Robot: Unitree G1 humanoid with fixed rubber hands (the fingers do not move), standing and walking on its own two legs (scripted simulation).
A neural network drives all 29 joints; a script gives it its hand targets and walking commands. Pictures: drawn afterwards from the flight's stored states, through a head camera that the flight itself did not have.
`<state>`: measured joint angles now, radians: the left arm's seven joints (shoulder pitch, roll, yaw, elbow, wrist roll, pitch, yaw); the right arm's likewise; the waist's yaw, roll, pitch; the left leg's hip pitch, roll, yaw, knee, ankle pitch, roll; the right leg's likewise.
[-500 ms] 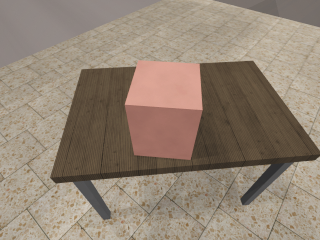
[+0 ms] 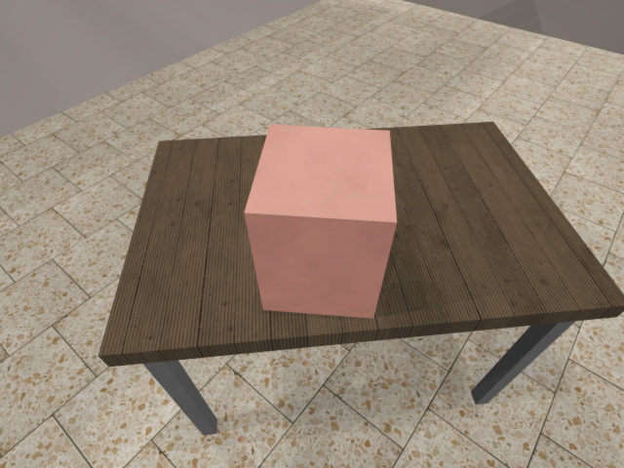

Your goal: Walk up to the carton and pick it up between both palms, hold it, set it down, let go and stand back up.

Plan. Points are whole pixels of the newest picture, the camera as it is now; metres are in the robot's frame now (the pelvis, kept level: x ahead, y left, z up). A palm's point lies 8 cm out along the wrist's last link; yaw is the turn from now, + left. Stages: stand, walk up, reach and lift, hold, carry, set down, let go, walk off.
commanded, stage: walk up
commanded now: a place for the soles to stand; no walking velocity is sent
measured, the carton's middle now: (323, 224) +0.50 +0.00 +0.00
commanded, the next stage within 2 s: none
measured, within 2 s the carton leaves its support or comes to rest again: neither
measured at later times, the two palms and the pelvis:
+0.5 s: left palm out of the picture +0.05 +0.21 -0.12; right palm out of the picture -0.04 -0.35 -0.13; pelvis +0.00 -0.06 -0.01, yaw -3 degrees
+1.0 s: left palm out of the picture +0.11 +0.14 -0.13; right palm out of the picture +0.13 -0.37 -0.12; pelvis +0.07 -0.11 -0.01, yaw +4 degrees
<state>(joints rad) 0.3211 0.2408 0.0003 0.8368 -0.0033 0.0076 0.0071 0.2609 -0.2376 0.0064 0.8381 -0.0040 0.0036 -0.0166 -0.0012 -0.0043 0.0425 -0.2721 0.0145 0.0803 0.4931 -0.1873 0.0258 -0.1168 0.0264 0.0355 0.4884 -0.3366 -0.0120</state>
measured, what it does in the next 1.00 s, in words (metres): steps to the right: right foot, then left foot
